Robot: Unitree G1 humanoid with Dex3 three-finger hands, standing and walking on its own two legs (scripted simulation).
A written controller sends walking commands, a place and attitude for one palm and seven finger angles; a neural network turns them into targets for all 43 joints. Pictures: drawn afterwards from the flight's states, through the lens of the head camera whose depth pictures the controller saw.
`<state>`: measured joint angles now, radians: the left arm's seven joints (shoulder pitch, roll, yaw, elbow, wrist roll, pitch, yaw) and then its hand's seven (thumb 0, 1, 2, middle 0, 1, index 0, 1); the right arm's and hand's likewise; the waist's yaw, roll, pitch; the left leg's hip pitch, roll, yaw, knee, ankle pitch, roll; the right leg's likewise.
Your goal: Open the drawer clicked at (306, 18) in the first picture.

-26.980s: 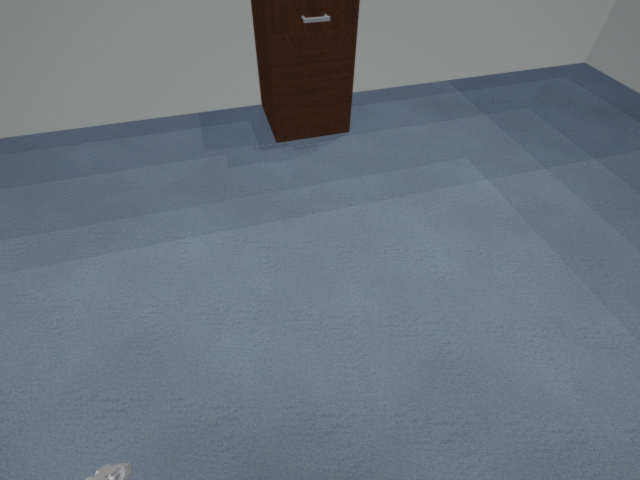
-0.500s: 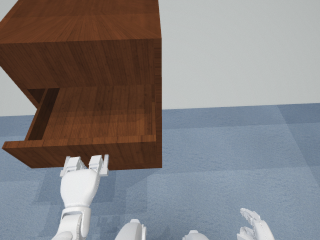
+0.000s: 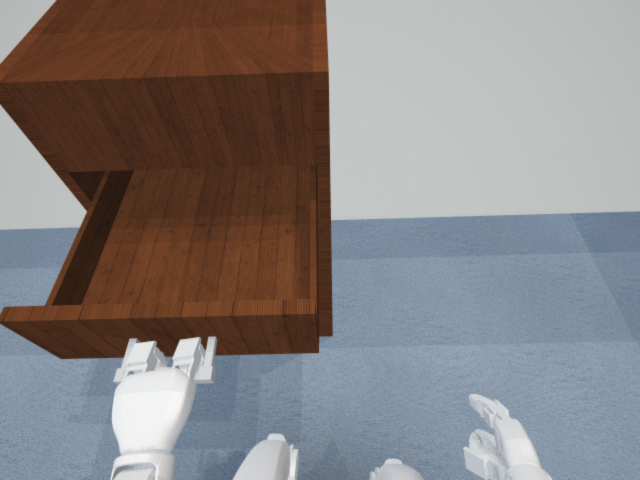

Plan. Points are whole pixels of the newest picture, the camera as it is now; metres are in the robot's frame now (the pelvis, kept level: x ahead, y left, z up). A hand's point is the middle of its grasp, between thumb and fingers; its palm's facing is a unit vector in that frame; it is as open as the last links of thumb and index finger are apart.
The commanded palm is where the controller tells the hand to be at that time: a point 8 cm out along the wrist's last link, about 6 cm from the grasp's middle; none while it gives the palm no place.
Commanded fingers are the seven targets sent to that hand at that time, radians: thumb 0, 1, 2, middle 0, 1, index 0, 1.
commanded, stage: pull the drawer open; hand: left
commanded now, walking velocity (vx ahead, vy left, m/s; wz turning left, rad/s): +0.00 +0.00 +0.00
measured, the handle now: (168, 361) +0.27 +0.23 -0.03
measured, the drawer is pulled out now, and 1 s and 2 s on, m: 0.25 0.30 0.30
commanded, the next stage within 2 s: open the thumb to release the handle in 0.60 s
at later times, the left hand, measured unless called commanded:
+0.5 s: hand (164, 455) +0.16 +0.21 -0.05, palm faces -0.07 -0.10 -0.99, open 5.4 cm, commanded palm +0.12 +0.21 -0.01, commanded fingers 0.00 0.90 0.90 -0.40 -1.35 -0.40 -1.35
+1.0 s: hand (157, 448) +0.17 +0.22 -0.05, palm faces -0.05 -0.08 -1.00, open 7.8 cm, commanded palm +0.15 +0.21 -0.01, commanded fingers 0.00 -0.22 0.42 -0.32 -1.23 -0.32 -1.23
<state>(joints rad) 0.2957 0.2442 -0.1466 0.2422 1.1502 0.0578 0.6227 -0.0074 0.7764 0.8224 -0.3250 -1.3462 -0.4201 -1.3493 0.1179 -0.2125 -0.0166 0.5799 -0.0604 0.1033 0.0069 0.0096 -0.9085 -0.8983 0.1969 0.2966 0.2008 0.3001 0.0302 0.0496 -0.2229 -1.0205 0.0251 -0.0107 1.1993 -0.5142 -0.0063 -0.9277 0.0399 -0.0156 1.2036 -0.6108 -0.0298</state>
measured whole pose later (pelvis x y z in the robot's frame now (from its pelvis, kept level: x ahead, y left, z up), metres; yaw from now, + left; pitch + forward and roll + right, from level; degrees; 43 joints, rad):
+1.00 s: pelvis -0.01 -0.01 -0.02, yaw +1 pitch +21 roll +0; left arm 0.46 0.28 -0.09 0.09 1.12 -0.03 0.61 0.00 0.37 0.67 -0.34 -1.30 -0.38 -1.29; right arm 0.12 -0.22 -0.02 0.56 -0.07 0.09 0.00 0.01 -0.91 -0.90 0.20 0.30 0.20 0.30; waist 0.06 0.06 -0.23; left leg -1.11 0.02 -0.03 1.28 -0.53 -0.02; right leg -1.01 0.04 -0.03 1.30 -0.64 -0.04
